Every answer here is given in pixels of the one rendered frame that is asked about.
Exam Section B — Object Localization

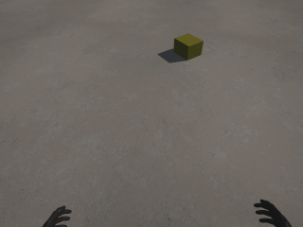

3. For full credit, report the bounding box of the left robot hand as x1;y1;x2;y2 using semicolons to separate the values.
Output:
43;205;72;227

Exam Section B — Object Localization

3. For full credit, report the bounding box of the right robot hand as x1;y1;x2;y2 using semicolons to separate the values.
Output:
254;200;293;227

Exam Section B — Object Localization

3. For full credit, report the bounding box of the carton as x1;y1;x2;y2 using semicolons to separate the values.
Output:
173;33;204;61

